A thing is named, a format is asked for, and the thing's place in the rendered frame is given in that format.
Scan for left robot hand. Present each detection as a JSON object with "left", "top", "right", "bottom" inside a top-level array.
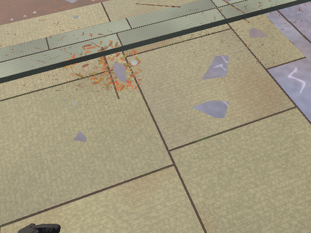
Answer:
[{"left": 18, "top": 223, "right": 61, "bottom": 233}]

